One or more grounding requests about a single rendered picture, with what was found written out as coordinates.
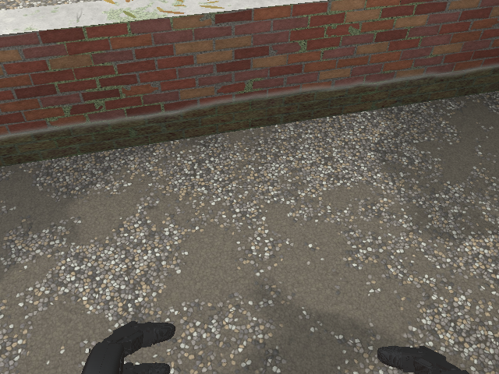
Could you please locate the robot left hand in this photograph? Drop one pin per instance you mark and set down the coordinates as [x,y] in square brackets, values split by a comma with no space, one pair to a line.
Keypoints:
[107,357]

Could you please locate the robot right hand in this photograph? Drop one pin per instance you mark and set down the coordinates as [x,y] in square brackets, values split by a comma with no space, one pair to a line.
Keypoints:
[420,360]

